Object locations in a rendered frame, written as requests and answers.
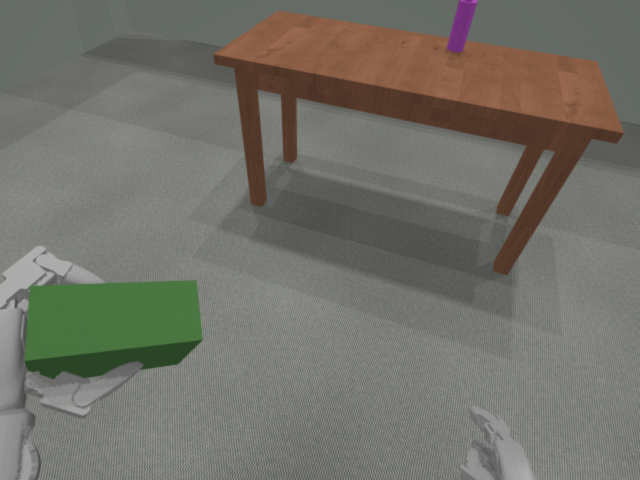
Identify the robot right hand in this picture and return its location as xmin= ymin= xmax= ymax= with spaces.
xmin=460 ymin=405 xmax=536 ymax=480

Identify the robot left hand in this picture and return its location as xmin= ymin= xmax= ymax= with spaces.
xmin=0 ymin=246 xmax=143 ymax=419

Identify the sponge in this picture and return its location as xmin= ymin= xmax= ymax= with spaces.
xmin=24 ymin=280 xmax=203 ymax=379

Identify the table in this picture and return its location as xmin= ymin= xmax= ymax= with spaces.
xmin=213 ymin=11 xmax=624 ymax=275

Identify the left robot forearm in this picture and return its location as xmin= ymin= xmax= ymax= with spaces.
xmin=0 ymin=409 xmax=41 ymax=480

